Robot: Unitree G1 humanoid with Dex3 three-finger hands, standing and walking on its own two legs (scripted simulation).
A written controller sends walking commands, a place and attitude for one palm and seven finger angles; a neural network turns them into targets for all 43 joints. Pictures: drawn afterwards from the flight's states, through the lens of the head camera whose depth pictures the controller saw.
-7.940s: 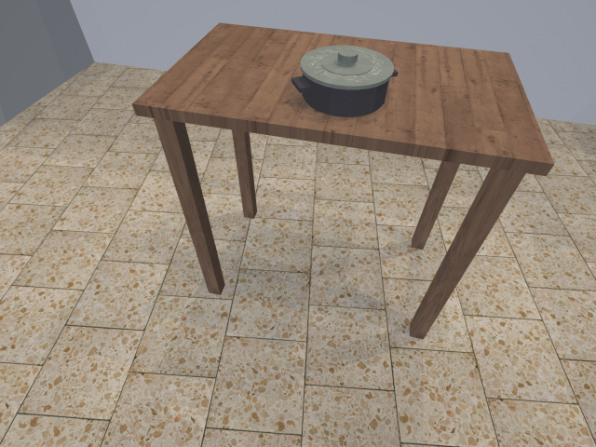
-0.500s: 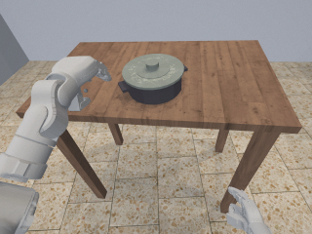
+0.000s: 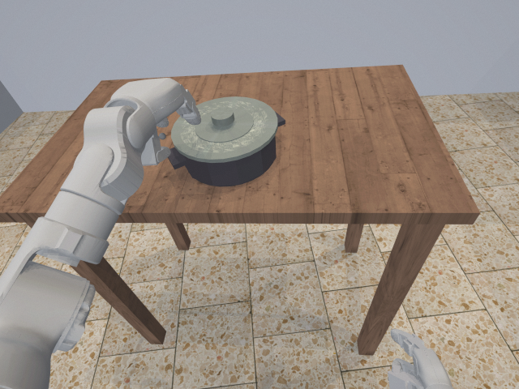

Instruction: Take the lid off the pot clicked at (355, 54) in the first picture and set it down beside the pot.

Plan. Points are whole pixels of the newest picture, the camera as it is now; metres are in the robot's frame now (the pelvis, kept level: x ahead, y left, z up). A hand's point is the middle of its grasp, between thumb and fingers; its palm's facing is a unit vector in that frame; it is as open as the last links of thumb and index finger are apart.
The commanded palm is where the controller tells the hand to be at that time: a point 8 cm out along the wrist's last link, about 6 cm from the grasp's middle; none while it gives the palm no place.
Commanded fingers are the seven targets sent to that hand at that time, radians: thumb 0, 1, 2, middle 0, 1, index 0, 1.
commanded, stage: move the open hand above the knob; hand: left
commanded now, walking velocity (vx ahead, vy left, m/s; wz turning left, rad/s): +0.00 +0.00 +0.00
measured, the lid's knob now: (222, 116) +0.55 +0.10 +0.15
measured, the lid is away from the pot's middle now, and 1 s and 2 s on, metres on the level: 0.00 0.00 0.00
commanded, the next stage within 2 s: none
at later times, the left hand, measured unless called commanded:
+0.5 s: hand (196, 105) +0.47 +0.12 +0.22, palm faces -0.23 -0.04 -0.97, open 10.0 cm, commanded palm +0.47 +0.12 +0.29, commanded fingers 0.00 -0.38 1.66 -0.87 -0.08 -0.87 -0.08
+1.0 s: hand (214, 88) +0.53 +0.10 +0.22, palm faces -0.27 -0.07 -0.96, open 10.0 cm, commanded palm +0.51 +0.12 +0.29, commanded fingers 0.00 -0.38 1.66 -0.87 -0.08 -0.87 -0.08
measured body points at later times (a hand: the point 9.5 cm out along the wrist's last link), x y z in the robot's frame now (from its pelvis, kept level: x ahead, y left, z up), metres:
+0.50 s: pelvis +0.02 +0.00 +0.00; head +0.03 -0.04 +0.45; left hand +0.48 +0.12 +0.28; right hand +0.16 -0.25 -0.13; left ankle +0.06 +0.11 -0.74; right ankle -0.04 -0.11 -0.74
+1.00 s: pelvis +0.03 +0.00 +0.00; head +0.06 -0.03 +0.45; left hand +0.54 +0.10 +0.28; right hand +0.06 -0.26 -0.14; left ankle +0.06 +0.11 -0.74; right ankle -0.04 -0.11 -0.74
